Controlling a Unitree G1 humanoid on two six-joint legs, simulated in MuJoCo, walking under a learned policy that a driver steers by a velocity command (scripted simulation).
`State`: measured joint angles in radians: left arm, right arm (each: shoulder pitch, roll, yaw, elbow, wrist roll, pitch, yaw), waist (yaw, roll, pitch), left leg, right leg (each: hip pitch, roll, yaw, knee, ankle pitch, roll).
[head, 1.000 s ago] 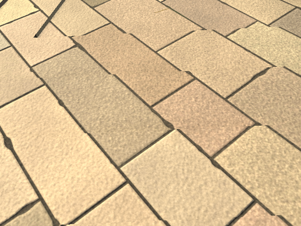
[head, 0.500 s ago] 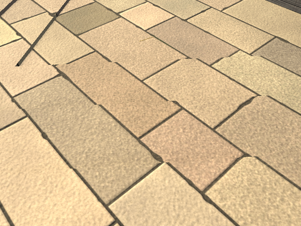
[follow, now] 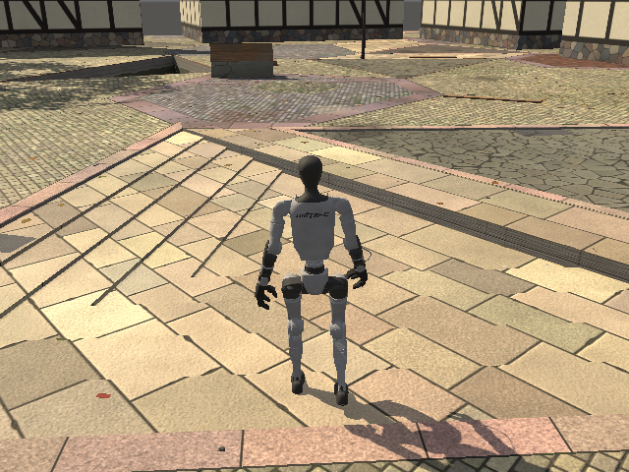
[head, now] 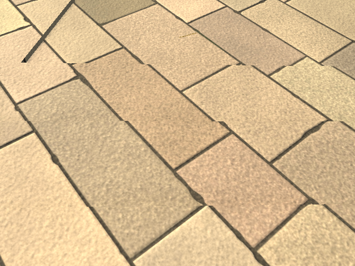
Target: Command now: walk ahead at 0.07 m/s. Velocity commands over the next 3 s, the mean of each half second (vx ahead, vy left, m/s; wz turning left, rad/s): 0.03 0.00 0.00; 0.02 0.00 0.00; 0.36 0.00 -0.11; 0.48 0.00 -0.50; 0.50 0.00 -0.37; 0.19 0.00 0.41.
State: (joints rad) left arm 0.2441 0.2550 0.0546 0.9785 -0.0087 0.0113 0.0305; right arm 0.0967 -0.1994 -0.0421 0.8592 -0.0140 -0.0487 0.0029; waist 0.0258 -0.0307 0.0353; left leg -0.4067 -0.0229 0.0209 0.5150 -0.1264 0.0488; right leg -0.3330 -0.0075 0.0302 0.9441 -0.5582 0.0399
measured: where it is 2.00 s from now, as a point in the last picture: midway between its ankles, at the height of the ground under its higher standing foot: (193, 228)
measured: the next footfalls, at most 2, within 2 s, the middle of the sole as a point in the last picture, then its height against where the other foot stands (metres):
right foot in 0.14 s outside the picture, level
right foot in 1.66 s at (215, 261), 0.03 m lower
